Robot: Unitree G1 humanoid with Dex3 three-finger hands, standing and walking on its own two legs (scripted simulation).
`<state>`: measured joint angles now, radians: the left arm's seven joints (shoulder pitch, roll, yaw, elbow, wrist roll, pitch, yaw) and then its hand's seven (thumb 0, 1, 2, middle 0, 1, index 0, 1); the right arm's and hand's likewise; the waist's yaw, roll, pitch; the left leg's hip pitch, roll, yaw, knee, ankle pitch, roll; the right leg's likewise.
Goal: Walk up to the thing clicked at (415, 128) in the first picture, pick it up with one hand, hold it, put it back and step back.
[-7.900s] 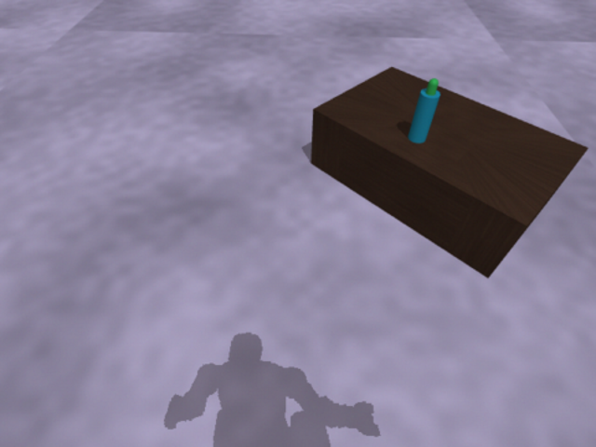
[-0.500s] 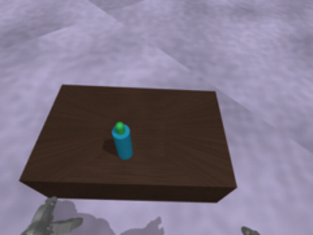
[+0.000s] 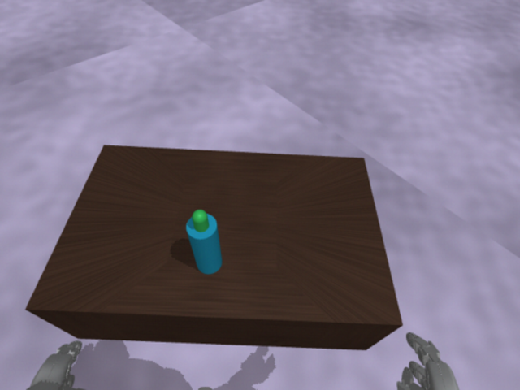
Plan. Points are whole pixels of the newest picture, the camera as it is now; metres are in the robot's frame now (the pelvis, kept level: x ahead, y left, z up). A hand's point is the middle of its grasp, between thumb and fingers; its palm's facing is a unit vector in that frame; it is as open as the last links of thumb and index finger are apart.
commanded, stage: go down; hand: left
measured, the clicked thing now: (204, 240) +0.50 +0.16 -0.28
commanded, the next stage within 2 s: none
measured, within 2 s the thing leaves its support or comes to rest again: neither
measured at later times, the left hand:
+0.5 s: hand out of the picture +0.14 +0.27 -0.12, palm faces +0.06 -0.95 -0.32, open 17.5 cm
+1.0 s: hand out of the picture +0.11 +0.27 -0.11, palm faces +0.07 -0.95 -0.31, open 17.5 cm
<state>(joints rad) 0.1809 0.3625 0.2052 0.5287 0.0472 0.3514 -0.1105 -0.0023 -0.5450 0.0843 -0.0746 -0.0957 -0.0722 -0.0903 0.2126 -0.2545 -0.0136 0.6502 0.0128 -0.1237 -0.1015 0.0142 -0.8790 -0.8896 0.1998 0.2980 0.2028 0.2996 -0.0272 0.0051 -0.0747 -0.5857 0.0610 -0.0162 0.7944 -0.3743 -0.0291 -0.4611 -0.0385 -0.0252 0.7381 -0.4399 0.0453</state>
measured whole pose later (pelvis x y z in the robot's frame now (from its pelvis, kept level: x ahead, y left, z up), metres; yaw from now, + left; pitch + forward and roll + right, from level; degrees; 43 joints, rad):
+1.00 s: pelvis -0.03 +0.00 -0.04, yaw +0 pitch +12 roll -3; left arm 0.39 0.38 0.22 0.10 -0.02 0.56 -0.12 0.00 -0.59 0.10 -0.07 -0.09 -0.06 -0.09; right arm 0.28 -0.23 0.01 0.56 0.02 -0.22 -0.19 0.02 -0.86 -0.89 0.20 0.30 0.20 0.30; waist -0.04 0.04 -0.15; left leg -0.82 0.07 -0.06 1.05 -0.45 -0.03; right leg -0.67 -0.03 -0.05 0.98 -0.52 0.05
